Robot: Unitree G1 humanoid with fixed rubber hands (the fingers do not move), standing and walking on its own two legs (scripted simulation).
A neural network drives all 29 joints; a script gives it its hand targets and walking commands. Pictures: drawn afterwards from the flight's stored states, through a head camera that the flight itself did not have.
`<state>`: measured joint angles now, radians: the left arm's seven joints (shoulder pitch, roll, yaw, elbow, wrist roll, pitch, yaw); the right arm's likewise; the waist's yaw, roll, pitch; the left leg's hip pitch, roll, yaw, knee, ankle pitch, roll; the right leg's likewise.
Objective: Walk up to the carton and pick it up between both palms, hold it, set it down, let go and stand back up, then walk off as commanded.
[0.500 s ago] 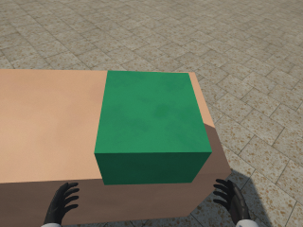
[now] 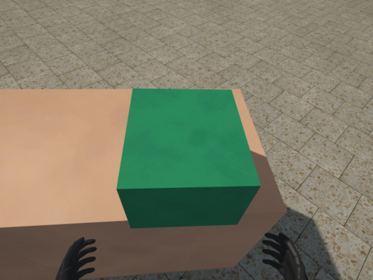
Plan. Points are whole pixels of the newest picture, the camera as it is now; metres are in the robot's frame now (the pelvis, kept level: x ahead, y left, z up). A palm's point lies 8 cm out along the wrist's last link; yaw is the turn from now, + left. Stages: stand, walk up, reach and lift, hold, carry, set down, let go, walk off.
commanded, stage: set down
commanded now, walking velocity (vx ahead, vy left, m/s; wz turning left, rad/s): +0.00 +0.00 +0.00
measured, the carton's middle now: (183, 155) +0.44 +0.03 +0.00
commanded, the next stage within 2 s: let go in 1.16 s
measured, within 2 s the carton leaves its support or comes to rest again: neither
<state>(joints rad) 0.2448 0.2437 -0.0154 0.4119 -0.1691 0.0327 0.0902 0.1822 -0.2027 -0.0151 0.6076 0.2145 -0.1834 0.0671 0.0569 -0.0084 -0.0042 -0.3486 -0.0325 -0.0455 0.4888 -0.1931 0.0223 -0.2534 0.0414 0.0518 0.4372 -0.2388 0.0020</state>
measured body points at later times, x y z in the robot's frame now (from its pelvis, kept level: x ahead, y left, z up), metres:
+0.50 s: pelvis +0.02 +0.00 +0.00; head +0.05 +0.01 +0.45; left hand +0.17 +0.23 -0.08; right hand +0.19 -0.23 -0.09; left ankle +0.03 +0.10 -0.74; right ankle -0.01 -0.13 -0.74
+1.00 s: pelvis +0.01 +0.00 +0.00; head +0.05 +0.01 +0.45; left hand +0.16 +0.23 -0.09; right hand +0.18 -0.23 -0.10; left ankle +0.03 +0.10 -0.74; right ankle -0.01 -0.13 -0.74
